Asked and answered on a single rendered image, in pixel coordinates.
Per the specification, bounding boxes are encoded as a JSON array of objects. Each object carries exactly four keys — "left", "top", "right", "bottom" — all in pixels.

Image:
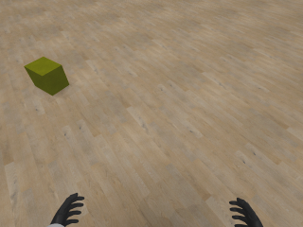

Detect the left robot hand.
[{"left": 50, "top": 193, "right": 84, "bottom": 227}]

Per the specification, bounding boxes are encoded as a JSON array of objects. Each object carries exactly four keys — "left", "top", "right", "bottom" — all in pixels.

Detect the right robot hand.
[{"left": 229, "top": 198, "right": 263, "bottom": 227}]

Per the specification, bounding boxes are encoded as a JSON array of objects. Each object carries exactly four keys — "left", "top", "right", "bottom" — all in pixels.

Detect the carton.
[{"left": 24, "top": 57, "right": 69, "bottom": 96}]

